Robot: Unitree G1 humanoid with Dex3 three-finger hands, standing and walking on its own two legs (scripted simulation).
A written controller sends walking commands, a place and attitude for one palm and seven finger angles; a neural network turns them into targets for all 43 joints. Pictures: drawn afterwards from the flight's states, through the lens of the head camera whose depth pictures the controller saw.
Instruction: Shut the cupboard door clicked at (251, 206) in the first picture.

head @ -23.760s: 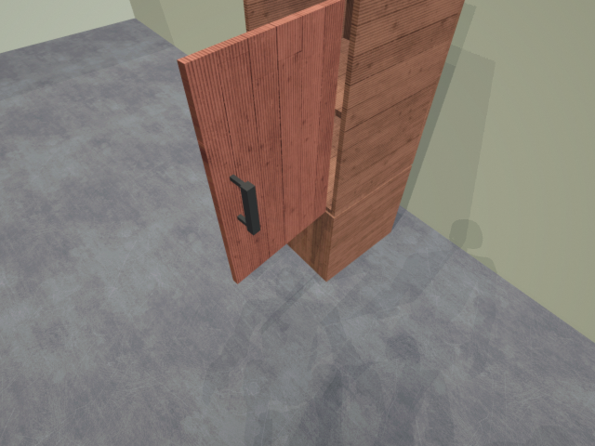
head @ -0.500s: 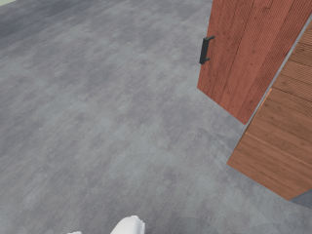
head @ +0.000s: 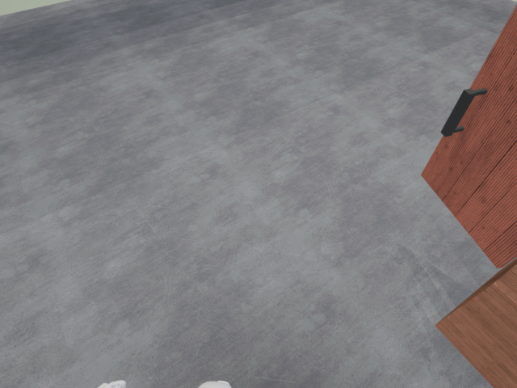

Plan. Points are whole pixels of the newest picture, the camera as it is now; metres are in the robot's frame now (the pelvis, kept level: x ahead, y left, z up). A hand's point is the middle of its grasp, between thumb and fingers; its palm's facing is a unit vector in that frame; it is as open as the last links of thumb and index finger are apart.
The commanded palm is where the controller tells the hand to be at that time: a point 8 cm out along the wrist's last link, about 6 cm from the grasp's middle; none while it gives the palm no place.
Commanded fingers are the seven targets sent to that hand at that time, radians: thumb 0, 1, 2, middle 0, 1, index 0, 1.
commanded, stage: walk to a spot facing it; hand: left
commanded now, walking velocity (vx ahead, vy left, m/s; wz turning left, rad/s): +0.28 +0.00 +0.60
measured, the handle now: (463, 112) +0.77 -0.48 -0.04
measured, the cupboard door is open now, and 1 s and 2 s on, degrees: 73 73 73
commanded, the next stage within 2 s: turn to face it in 1.10 s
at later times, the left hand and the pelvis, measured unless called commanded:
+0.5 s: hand out of the picture +0.07 +0.26 -0.17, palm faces +0.34 -0.92 -0.20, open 7.4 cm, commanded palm none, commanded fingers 0.00 0.90 0.90 -0.20 -0.30 -0.20 -0.30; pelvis +0.13 +0.07 +0.00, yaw +17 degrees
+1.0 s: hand (139, 277) +0.33 +0.28 -0.13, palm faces +0.49 -0.84 -0.24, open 7.2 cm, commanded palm none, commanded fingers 0.00 0.90 0.90 -0.20 -0.30 -0.20 -0.30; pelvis +0.35 +0.08 +0.02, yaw +28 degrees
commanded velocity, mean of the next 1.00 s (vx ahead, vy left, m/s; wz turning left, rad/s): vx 0.28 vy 0.00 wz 0.45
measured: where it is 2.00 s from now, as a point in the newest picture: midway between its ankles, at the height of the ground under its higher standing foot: (229, 319)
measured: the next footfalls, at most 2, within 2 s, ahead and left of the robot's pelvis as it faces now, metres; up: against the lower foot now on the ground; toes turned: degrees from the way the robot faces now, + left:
left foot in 0.36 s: +0.16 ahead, +0.19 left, +0.00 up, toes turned +23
right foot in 0.80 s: +0.44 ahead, +0.02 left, +0.00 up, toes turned +15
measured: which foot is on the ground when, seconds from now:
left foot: up 0.00-0.34, down 0.36-0.82, up 0.84-1.00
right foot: down 0.00-0.38, up 0.40-0.78, down 0.80-1.00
